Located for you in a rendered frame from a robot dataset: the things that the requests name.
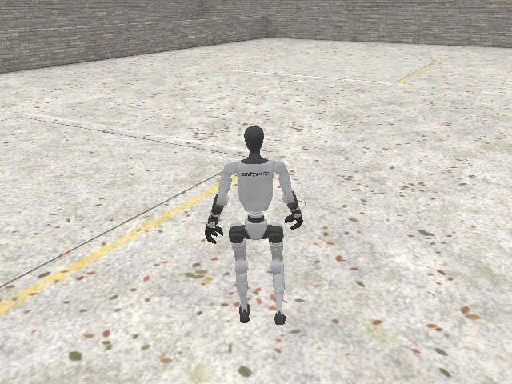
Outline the robot right hand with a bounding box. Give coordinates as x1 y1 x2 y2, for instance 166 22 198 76
285 215 303 230

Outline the robot left forearm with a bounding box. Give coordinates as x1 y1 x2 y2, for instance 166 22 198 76
206 194 224 228

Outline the robot head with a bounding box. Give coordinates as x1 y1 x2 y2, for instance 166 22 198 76
241 126 269 164

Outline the robot left upper arm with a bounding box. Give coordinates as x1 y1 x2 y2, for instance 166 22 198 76
216 161 238 206

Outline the robot right thigh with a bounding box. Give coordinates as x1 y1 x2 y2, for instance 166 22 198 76
267 222 284 274

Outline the robot left hand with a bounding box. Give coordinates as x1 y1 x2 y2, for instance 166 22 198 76
205 224 223 244

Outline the robot right forearm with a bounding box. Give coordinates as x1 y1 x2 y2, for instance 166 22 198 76
287 191 302 218

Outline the robot right upper arm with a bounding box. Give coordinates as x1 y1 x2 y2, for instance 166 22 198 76
271 160 295 204

